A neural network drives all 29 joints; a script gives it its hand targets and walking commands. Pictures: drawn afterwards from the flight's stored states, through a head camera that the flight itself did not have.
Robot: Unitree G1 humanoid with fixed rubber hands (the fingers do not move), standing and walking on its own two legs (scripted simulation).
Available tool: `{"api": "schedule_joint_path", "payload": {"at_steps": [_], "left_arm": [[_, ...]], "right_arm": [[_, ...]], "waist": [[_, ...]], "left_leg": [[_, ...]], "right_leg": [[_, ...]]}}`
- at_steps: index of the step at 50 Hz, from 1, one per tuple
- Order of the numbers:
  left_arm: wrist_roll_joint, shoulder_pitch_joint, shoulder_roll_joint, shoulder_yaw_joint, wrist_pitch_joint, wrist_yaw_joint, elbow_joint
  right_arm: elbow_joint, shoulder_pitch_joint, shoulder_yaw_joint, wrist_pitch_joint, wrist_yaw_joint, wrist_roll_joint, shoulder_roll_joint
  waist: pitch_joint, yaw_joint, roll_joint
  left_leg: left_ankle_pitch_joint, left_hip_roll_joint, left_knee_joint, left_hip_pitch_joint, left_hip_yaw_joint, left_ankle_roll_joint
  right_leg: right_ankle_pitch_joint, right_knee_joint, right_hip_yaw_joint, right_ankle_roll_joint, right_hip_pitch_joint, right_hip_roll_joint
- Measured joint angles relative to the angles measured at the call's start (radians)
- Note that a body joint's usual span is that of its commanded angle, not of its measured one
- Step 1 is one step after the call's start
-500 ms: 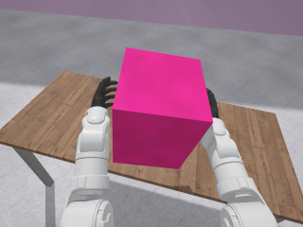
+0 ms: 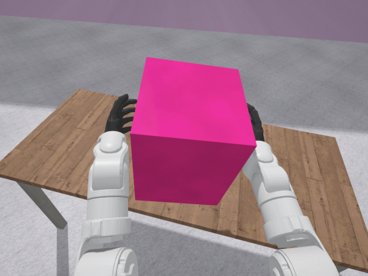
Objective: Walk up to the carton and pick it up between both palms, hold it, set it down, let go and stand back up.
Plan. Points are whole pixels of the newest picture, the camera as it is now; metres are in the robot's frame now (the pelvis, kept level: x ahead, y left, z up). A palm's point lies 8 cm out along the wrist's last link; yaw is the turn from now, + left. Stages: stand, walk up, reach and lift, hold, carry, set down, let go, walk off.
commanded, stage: reach and lift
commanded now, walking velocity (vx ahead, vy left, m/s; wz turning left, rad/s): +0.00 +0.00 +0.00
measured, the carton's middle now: (184, 137) +0.38 +0.00 +0.12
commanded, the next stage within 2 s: hold in 0.48 s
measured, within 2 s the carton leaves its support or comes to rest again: neither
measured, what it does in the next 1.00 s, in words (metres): stands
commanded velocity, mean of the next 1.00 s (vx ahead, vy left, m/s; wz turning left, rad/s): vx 0.00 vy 0.00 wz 0.00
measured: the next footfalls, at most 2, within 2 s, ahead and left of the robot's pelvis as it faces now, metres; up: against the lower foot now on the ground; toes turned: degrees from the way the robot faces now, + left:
none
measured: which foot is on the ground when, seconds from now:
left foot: down 0.00-1.00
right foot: down 0.00-1.00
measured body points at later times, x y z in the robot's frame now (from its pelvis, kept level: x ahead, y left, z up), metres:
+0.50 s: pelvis -0.01 +0.00 +0.00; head -0.04 +0.03 +0.45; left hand +0.37 +0.15 +0.17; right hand +0.37 -0.14 +0.15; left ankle +0.02 +0.11 -0.75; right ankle +0.01 -0.11 -0.75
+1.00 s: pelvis -0.01 +0.00 +0.00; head -0.04 +0.03 +0.45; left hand +0.37 +0.15 +0.18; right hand +0.36 -0.14 +0.16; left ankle +0.02 +0.11 -0.75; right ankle +0.01 -0.11 -0.75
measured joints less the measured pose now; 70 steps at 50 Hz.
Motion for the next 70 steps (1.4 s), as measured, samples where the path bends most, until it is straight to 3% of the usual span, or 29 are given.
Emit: {"api": "schedule_joint_path", "payload": {"at_steps": [48,70], "left_arm": [[0.044,-0.074,0.014,0.026,0.081,-0.026,0.004],[0.046,-0.041,0.009,0.024,0.089,-0.034,-0.039]], "right_arm": [[0.045,-0.084,-0.014,0.043,0.005,0.008,-0.002],[0.015,-0.060,0.016,0.044,-0.009,0.029,-0.008]], "waist": [[-0.001,-0.001,-0.013],[0.007,-0.005,-0.012]], "left_leg": [[0.018,0.003,-0.011,0.019,0.005,-0.002],[0.003,0.004,0.001,0.038,0.003,-0.002]], "right_leg": [[0.015,-0.005,-0.007,-0.004,0.016,0.000],[0.003,-0.002,-0.012,-0.004,0.040,0.001]]}}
